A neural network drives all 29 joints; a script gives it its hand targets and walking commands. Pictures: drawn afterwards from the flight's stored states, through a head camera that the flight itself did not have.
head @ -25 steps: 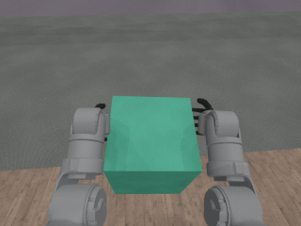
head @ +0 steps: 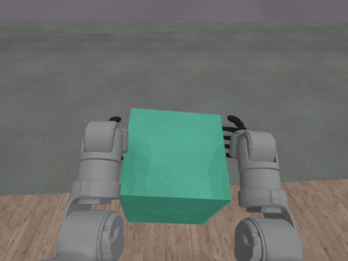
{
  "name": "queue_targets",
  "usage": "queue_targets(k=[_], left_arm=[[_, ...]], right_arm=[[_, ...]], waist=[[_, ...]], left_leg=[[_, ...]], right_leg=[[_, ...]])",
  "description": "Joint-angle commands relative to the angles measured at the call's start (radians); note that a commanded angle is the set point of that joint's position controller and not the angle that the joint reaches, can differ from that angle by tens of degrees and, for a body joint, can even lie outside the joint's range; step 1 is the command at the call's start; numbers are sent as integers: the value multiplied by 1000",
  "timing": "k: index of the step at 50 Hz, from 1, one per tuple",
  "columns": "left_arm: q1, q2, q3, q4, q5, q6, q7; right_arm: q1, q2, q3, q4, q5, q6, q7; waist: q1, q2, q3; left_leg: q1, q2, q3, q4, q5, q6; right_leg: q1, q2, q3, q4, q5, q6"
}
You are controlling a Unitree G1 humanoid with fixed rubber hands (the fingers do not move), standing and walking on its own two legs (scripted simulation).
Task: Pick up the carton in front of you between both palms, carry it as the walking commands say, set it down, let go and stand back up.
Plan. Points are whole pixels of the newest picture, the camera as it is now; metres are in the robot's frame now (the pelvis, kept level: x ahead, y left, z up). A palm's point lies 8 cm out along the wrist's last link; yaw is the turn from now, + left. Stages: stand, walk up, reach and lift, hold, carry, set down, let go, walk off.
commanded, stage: carry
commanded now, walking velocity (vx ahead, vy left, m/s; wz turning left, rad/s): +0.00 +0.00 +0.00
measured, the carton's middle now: (170, 172) +0.36 +0.02 +0.03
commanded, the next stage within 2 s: none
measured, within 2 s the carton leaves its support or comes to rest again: neither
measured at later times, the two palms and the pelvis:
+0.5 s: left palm (119, 147) +0.35 +0.13 +0.12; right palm (247, 142) +0.36 -0.15 +0.14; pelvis +0.00 -0.01 +0.00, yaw +0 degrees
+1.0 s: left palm (126, 115) +0.48 +0.14 +0.11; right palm (232, 114) +0.47 -0.14 +0.13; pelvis +0.12 +0.01 -0.01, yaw -3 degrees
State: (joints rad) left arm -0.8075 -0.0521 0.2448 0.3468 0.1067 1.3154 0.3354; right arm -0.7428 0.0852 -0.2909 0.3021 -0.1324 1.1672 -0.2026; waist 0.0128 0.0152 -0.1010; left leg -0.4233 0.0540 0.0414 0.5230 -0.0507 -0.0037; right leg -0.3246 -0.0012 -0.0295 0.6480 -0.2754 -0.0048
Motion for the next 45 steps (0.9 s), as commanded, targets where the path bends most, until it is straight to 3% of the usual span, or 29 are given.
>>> queue_targets(k=[1, 2, 4, 6, 8, 9, 11, 12, 14, 18, 19, 20, 21, 22, 25, 27, 29, 30, 31, 33, 34, 35, 37, 38, 39, 41, 42, 43, 45], left_arm=[[-787, -1110, -378, -93, -436, -98, -473], [-789, -1142, -361, -50, -432, -96, -475], [-792, -1124, -394, -61, -454, -104, -480], [-742, -1110, -391, -65, -428, -107, -482], [-745, -1074, -382, -66, -443, -118, -484], [-761, -1118, -370, -72, -440, -118, -483], [-798, -1082, -391, -106, -432, -120, -476], [-781, -1054, -378, -141, -444, -122, -470], [-927, -1041, -447, -241, -454, -134, -457], [-799, -1090, -410, -192, -455, -120, -455], [-813, -1057, -420, -207, -471, -120, -455], [-865, -1058, -433, -239, -464, -120, -452], [-870, -1083, -441, -209, -486, -112, -455], [-821, -1100, -443, -180, -469, -106, -453], [-829, -1091, -439, -194, -479, -101, -447], [-830, -1088, -441, -217, -479, -109, -446], [-805, -1117, -418, -180, -486, -100, -444], [-831, -1086, -441, -212, -482, -105, -447], [-812, -1110, -432, -190, -479, -99, -444], [-805, -1087, -403, -164, -454, -90, -459], [-803, -1074, -393, -138, -461, -88, -459], [-771, -1091, -398, -157, -449, -94, -463], [-799, -1105, -415, -165, -461, -99, -465], [-772, -1086, -407, -125, -432, -98, -469], [-760, -1053, -408, -138, -450, -110, -466], [-812, -1114, -451, -109, -467, -120, -477], [-884, -1128, -463, -133, -486, -122, -470], [-784, -1089, -438, -116, -455, -120, -478], [-806, -1079, -404, -75, -443, -113, -469]], right_arm=[[-632, 1133, 476, 69, 437, 39, 345], [-746, 1126, 521, -50, 455, 27, 335], [-642, 1114, 494, 56, 423, 38, 333], [-664, 1112, 506, 12, 431, 43, 333], [-632, 1123, 471, 74, 433, 42, 340], [-682, 1132, 507, 12, 450, 35, 339], [-656, 1160, 491, 107, 444, 42, 338], [-581, 1128, 433, 111, 435, 38, 343], [-619, 1173, 444, 187, 458, 51, 345], [-628, 1164, 471, 69, 461, 47, 342], [-604, 1142, 497, 89, 484, 47, 342], [-653, 1165, 454, 61, 473, 45, 336], [-655, 1146, 484, 59, 470, 46, 336], [-635, 1158, 487, 30, 460, 46, 332], [-608, 1127, 439, 90, 457, 55, 338], [-591, 1168, 460, 101, 461, 60, 341], [-683, 1142, 479, 14, 497, 48, 336], [-688, 1158, 524, -21, 485, 48, 327], [-706, 1169, 542, -17, 495, 57, 326], [-690, 1155, 529, 17, 476, 68, 309], [-629, 1142, 497, 60, 440, 67, 315], [-676, 1151, 535, -9, 463, 61, 315], [-644, 1159, 506, 50, 443, 60, 317], [-672, 1152, 511, 82, 447, 59, 317], [-676, 1179, 515, 64, 480, 53, 326], [-645, 1121, 479, 99, 437, 39, 321], [-579, 1111, 422, 151, 410, 31, 324], [-543, 1126, 456, 160, 416, 36, 321], [-527, 1115, 409, 219, 391, 28, 335]], waist=[[-26, 17, -369], [-6, -13, -373], [-14, 23, -364], [-28, -48, -378], [-26, -40, -360], [-13, -36, -329], [-11, -20, -333], [-30, -29, -312], [-32, -31, -355], [-34, 10, -360], [-6, -11, -411], [-24, 51, -389], [-6, 21, -371], [-21, -10, -357], [-35, 58, -352], [-21, -40, -388], [-16, 43, -396], [-15, 7, -401], [-3, -98, -405], [16, -117, -337], [5, -152, -276], [16, -196, -281], [34, -209, -225], [27, -156, -217], [-1, -176, -287], [-42, 2, -320], [-73, 246, -347], [-112, 312, -299], [-103, 196, -287]], left_leg=[[232, 127, -108, -71, 114, 29], [233, 111, -91, -28, 213, 31], [246, 94, -71, -2, 215, 25], [246, 102, -83, 9, 256, 44], [222, 114, -105, -55, 100, 29], [199, 102, -103, -67, 39, 24], [181, 111, -108, -56, 65, 32], [197, 103, -85, -79, -4, 18], [235, 104, -95, -36, 221, 30], [220, 96, -72, -21, 144, 27], [221, 105, -80, -16, 167, 35], [224, 85, -64, -17, 119, 24], [205, 85, -70, -11, 121, 15], [205, 90, -75, -20, 118, 12], [231, 91, -77, -30, 30, 10], [199, 110, -93, -34, 122, 32], [203, 87, -58, -36, 29, 33], [228, 84, -73, -11, -104, 43], [209, 52, -55, -5, -271, 49], [95, 26, -43, 21, -440, 43], [67, -18, 37, 89, -393, 32], [50, -19, 54, 63, -393, 33], [-18, -62, 84, 95, -310, 24], [1, -70, 87, 70, -278, 30], [119, -47, 73, -2, -280, 46], [382, 48, -45, 21, -69, 103], [531, 152, -222, -17, 66, 158], [605, 245, -397, -75, 119, 224], [535, 281, -435, -100, 70, 271]], right_leg=[[9, -83, 75, -90, 63, -29], [51, -109, 87, -76, 187, -44], [23, -123, 94, -95, 235, -44], [39, -130, 89, -82, 300, -35], [7, -99, 76, -103, 90, -26], [4, -103, 90, -115, 52, -32], [16, -104, 84, -96, 102, -25], [-18, -96, 78, -111, 15, -26], [25, -105, 87, -79, 170, -25], [15, -125, 97, -107, 195, -38], [76, -119, 86, -97, 214, -39], [38, -139, 100, -112, 182, -42], [35, -134, 90, -113, 154, -46], [27, -134, 104, -111, 179, -54], [-16, -116, 107, -144, 103, -50], [57, -108, 83, -114, 121, -38], [39, -111, 81, -71, 60, -68], [36, -89, 86, -108, 26, -71], [56, -88, 86, -122, -59, -76], [47, -127, 175, -210, -321, -122], [11, -155, 226, -274, -348, -139], [34, -178, 227, -243, -338, -150], [61, -208, 282, -270, -184, -164], [70, -179, 236, -220, -24, -155], [77, -157, 169, -118, 61, -133], [-101, -102, 43, 107, 124, -71], [-280, -32, -37, 243, -39, -38], [-475, 24, -54, 379, -274, -31], [-478, -8, 2, 392, -389, -36]])
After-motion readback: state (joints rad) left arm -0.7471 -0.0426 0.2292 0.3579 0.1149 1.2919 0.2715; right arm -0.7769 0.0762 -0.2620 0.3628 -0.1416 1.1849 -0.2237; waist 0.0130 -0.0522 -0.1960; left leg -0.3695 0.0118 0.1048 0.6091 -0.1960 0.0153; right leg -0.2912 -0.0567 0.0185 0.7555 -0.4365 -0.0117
